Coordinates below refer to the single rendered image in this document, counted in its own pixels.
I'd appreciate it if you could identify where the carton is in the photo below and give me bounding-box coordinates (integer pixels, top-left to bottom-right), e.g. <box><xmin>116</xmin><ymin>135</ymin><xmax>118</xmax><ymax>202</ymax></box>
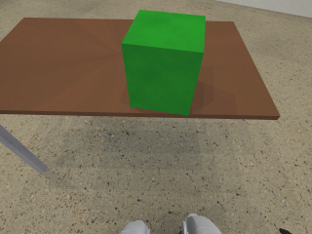
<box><xmin>121</xmin><ymin>10</ymin><xmax>206</xmax><ymax>116</ymax></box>

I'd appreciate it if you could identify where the right robot thigh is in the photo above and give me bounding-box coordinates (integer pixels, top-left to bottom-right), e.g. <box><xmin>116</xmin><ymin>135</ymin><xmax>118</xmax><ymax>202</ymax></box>
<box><xmin>181</xmin><ymin>215</ymin><xmax>222</xmax><ymax>234</ymax></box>

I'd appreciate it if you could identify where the left robot thigh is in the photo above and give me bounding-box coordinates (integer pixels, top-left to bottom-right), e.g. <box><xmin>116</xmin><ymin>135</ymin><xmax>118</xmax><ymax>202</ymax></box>
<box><xmin>119</xmin><ymin>221</ymin><xmax>150</xmax><ymax>234</ymax></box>

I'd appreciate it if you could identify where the table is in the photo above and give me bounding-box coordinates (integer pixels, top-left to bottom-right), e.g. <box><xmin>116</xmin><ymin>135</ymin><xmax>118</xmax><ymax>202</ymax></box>
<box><xmin>0</xmin><ymin>18</ymin><xmax>281</xmax><ymax>173</ymax></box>

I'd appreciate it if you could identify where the robot thigh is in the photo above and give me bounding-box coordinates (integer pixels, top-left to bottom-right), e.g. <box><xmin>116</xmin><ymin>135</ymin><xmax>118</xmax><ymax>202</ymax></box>
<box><xmin>181</xmin><ymin>215</ymin><xmax>222</xmax><ymax>234</ymax></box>
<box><xmin>119</xmin><ymin>221</ymin><xmax>150</xmax><ymax>234</ymax></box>

